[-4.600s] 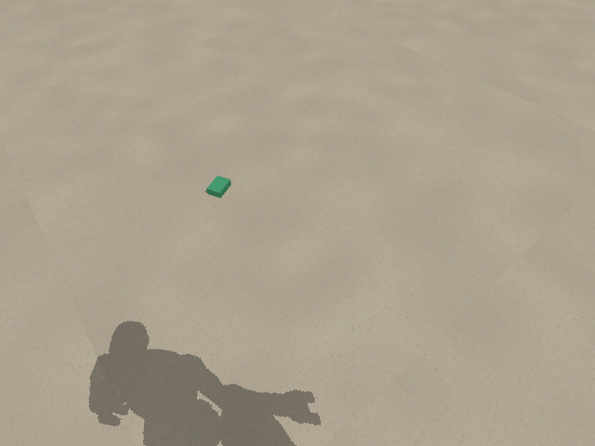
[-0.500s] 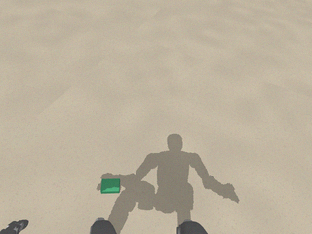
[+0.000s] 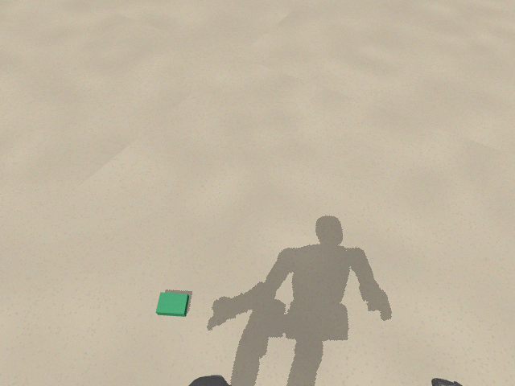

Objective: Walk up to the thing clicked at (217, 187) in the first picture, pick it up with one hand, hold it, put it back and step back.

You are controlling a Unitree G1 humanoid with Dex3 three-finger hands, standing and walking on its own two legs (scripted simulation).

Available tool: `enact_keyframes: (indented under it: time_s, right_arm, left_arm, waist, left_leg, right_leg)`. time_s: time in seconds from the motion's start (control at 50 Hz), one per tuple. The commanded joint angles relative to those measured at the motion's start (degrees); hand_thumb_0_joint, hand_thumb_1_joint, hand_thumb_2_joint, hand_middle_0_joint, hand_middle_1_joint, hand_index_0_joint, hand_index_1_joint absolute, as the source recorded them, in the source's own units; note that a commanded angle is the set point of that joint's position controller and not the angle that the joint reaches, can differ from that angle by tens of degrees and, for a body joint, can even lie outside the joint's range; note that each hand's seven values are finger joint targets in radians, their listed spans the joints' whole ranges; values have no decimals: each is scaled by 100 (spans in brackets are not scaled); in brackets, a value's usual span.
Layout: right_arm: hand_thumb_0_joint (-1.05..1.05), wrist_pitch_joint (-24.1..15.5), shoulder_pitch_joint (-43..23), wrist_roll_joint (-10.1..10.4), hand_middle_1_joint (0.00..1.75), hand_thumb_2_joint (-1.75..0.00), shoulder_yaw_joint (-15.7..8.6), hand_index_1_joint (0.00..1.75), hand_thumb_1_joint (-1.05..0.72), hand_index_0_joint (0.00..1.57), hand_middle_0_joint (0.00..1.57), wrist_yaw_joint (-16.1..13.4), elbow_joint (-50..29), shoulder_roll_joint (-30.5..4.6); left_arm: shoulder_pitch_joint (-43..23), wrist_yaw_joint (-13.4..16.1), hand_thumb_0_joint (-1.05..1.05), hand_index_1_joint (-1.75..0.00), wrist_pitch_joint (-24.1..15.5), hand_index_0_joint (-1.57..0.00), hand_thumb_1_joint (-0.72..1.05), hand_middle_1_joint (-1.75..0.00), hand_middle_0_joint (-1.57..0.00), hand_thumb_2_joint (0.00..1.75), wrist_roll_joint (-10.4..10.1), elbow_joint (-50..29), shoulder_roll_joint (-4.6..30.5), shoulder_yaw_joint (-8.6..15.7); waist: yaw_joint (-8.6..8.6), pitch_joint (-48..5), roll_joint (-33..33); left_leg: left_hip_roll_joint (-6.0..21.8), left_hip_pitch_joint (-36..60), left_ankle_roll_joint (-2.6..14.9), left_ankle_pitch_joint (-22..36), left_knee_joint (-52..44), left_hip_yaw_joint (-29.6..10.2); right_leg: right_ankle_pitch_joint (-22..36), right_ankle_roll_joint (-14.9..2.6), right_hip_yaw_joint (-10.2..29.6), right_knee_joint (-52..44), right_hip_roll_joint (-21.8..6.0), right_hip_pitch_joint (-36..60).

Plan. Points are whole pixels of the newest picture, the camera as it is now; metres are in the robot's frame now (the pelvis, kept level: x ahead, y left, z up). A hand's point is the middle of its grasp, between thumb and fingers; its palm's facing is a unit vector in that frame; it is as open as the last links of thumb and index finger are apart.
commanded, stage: walk up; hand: left
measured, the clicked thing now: (173, 304) +0.46 +0.33 -0.73
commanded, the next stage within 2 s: stand in 1.86 s
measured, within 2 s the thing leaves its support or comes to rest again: neither
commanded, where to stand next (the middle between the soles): +0.05 +0.05 m, yaw +0 degrees
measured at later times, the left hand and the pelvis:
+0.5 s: hand out of the picture +0.05 +0.30 -0.14, palm faces +0.09 -0.93 -0.35, open 7.4 cm; pelvis +0.00 +0.03 +0.02, yaw +4 degrees
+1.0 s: hand out of the picture +0.10 +0.32 -0.13, palm faces +0.04 -0.95 -0.30, open 7.4 cm; pelvis +0.01 +0.07 +0.03, yaw +2 degrees
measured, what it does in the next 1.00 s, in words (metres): steps on the spot: left foot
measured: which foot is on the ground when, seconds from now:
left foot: down 0.00-0.02, up 0.04-0.38, down 0.40-1.00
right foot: down 0.00-1.00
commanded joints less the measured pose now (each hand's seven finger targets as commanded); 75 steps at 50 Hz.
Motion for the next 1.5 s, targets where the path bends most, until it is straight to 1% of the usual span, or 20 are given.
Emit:
enact_keyframes:
  time_s: [0.0,0.04,0.06,0.08,0.1,0.14,0.24,0.28,0.34,0.38,0.42,0.44,0.48,0.6,0.7,0.8,0.9,0.98,1.1,1.48]
  right_arm:
    - [0,60,-219,18,30,-90,-277,30,-90,20,20,-95,-125,-1234]
    - [0,173,-203,4,30,-90,-273,30,-90,20,20,-85,19,-1183]
    - [0,205,-283,-4,30,-90,-282,30,-90,20,20,-72,57,-1191]
    - [0,238,-307,3,30,-90,-291,30,-90,20,20,-61,128,-1189]
    - [0,249,-290,-8,30,-90,-281,30,-90,20,20,-57,195,-1174]
    - [0,286,-295,-53,30,-90,-306,30,-90,20,20,-60,320,-1187]
    - [0,274,-415,-142,30,-90,-327,30,-90,20,20,-67,493,-1201]
    - [0,244,-351,-176,30,-90,-343,30,-90,20,20,-76,553,-1226]
    - [0,142,-235,-225,30,-90,-383,30,-90,20,20,-72,656,-1279]
    - [0,43,-178,-280,30,-90,-440,30,-90,20,20,-106,699,-1396]
    - [0,-10,-348,-272,30,-90,-415,30,-90,20,20,-114,621,-1558]
    - [0,-32,-327,-242,30,-90,-369,30,-90,20,20,-109,636,-1544]
    - [0,-63,-398,-234,30,-90,-310,30,-90,20,20,-117,614,-1480]
    - [0,-112,-373,-198,30,-90,-245,30,-90,20,20,-131,668,-1315]
    - [0,-135,-415,-183,30,-90,-261,30,-90,20,20,-149,678,-1361]
    - [0,-147,-517,-190,30,-90,-273,30,-90,20,20,-148,675,-1342]
    - [0,-177,-521,-182,30,-90,-273,30,-90,20,20,-139,663,-1297]
    - [0,-172,-608,-191,30,-90,-287,30,-90,20,20,-134,631,-1278]
    - [0,-168,-615,-192,30,-90,-301,30,-90,20,20,-122,630,-1259]
    - [0,-164,-558,-198,30,-90,-259,30,-90,20,20,-110,683,-1233]
  left_arm:
    - [-100,178,0,-30,-333,-20,90,-30,-20,90,61,-134,1666,466]
    - [-75,223,0,-30,-322,-20,90,-30,-20,90,87,5,1578,472]
    - [-176,237,0,-30,-323,-20,90,-30,-20,90,106,22,1568,473]
    - [-231,263,0,-30,-319,-20,90,-30,-20,90,110,65,1506,477]
    - [-279,273,0,-30,-322,-20,90,-30,-20,90,118,105,1466,494]
    - [-372,283,0,-30,-289,-20,90,-30,-20,90,146,142,1400,521]
    - [-579,232,0,-30,-225,-20,90,-30,-20,90,238,154,1343,594]
    - [-777,176,0,-30,-190,-20,90,-30,-20,90,256,106,1406,629]
    - [-948,68,0,-30,-118,-20,90,-30,-20,90,242,55,1413,619]
    - [-856,11,0,-30,-83,-20,90,-30,-20,90,214,69,1266,554]
    - [-794,-12,0,-30,-69,-20,90,-30,-20,90,144,175,1227,572]
    - [-827,-29,0,-30,-79,-20,90,-30,-20,90,160,208,1236,567]
    - [-799,-51,0,-30,-103,-20,90,-30,-20,90,158,278,1233,550]
    - [-713,-64,0,-30,-67,-20,90,-30,-20,90,99,500,1270,491]
    - [-761,-56,0,-30,-45,-20,90,-30,-20,90,89,577,1218,438]
    - [-843,-58,0,-30,-20,-20,90,-30,-20,90,82,649,1165,401]
    - [-941,-64,0,-30,-31,-20,90,-30,-20,90,97,681,1145,389]
    - [-1003,-67,0,-30,-17,-20,90,-30,-20,90,115,690,1153,373]
    - [-1008,-55,0,-30,-34,-20,90,-30,-20,90,124,677,1150,369]
    - [-961,-52,0,-30,-11,-20,90,-30,-20,90,134,667,1131,375]
  waist:
    - [32,-782,4]
    - [124,-739,-270]
    - [111,-704,-370]
    - [132,-709,-397]
    - [125,-795,-478]
    - [113,-846,-475]
    - [134,-680,-526]
    - [44,-594,-657]
    - [-106,-523,-434]
    - [-191,-622,-25]
    - [-116,-677,431]
    - [-116,-759,418]
    - [-65,-839,495]
    - [-42,-914,424]
    - [-61,-1069,340]
    - [-71,-879,428]
    - [-107,-1046,273]
    - [-116,-954,228]
    - [-137,-1135,138]
    - [-129,-916,232]
  left_leg:
    - [205,-200,22,138,-346,-469]
    - [86,-462,35,-568,-268,-595]
    - [75,-341,34,-472,-331,-627]
    - [29,-380,-11,-312,-435,-634]
    - [9,-301,-52,-110,-502,-612]
    - [-31,-176,-106,-16,-434,-587]
    - [94,-80,-120,-64,-555,-553]
    - [265,120,-95,-178,-723,-451]
    - [370,813,-30,242,-1484,-229]
    - [557,1461,27,868,-2037,-503]
    - [1241,1089,405,498,-2126,-1585]
    - [1360,833,527,446,-2254,-1725]
    - [1233,770,403,1113,-2223,-1492]
    - [953,766,96,1871,-2186,-972]
    - [1029,1178,122,2404,-2181,-973]
    - [1020,1100,65,2078,-2434,-984]
    - [985,1349,1,2617,-2383,-873]
    - [958,1289,-4,2245,-2491,-859]
    - [934,1536,-32,2682,-2401,-741]
    - [901,1307,-60,1984,-2587,-717]
  right_leg:
    - [2981,278,2428,-1854,-2100,1012]
    - [3158,633,2320,-2091,-2062,1513]
    - [3051,732,2197,-2202,-2001,1453]
    - [3330,994,1967,-2229,-1828,1704]
    - [3574,1031,1784,-2211,-1731,1851]
    - [3241,1140,1490,-2328,-1567,1856]
    - [1826,708,1285,-2483,-1542,1614]
    - [895,374,1403,-2629,-1720,1236]
    - [195,109,1256,-2565,-1689,569]
    - [667,241,881,-2153,-1428,145]
    - [197,422,621,-1797,-892,174]
    - [160,334,749,-1704,-850,574]
    - [578,246,811,-1832,-926,872]
    - [1315,190,862,-2111,-1107,1379]
    - [1603,252,819,-2135,-1116,1307]
    - [1373,292,793,-2169,-1092,1229]
    - [1726,327,829,-2227,-1145,1311]
    - [1620,340,828,-2219,-1162,1268]
    - [1922,341,813,-2213,-1178,1350]
    - [1658,305,847,-2275,-1144,1382]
